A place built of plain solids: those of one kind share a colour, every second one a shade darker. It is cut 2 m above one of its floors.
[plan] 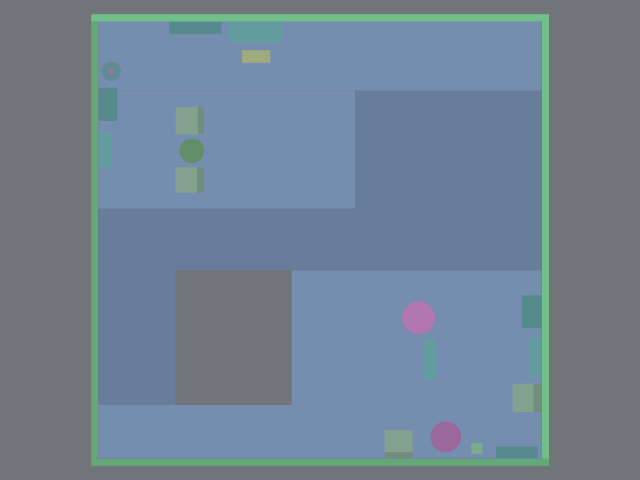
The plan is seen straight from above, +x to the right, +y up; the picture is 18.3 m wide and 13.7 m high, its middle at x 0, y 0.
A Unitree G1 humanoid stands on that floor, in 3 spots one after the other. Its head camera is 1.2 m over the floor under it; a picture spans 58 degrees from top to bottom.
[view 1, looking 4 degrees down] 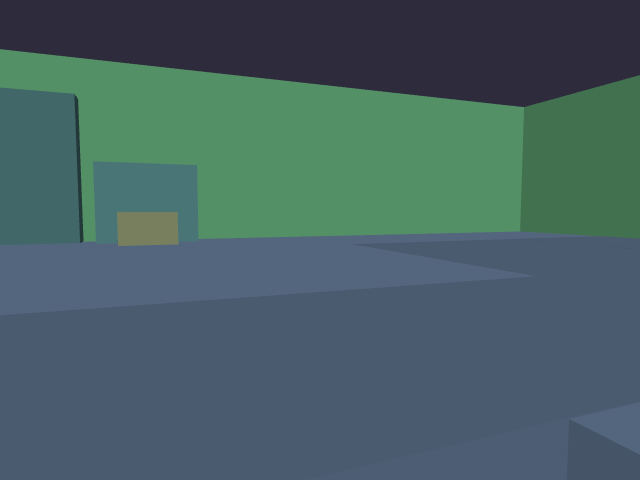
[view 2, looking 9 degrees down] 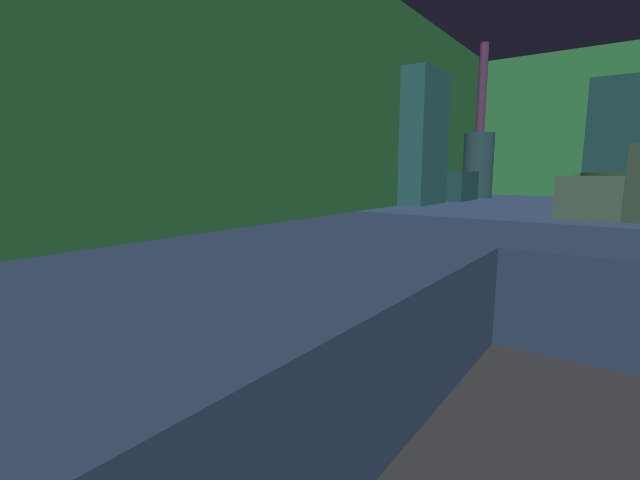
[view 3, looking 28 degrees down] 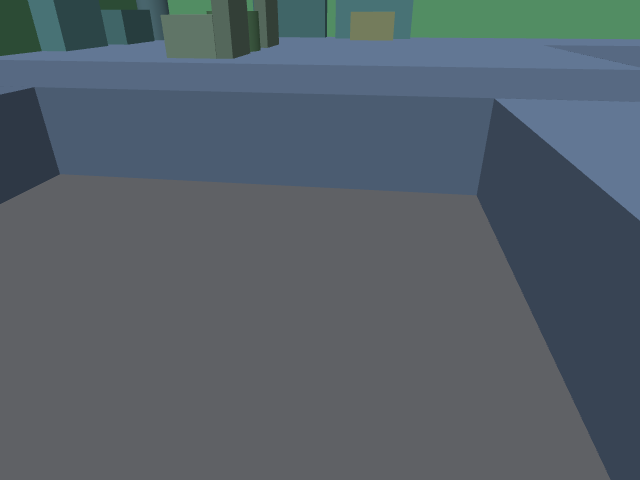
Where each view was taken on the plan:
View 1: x -1.75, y -1.61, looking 69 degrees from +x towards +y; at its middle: floor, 7.36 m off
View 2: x -3.41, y -3.92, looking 126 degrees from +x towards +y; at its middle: floor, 3.28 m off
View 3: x -1.53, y -3.95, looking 98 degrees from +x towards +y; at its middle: ground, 2.56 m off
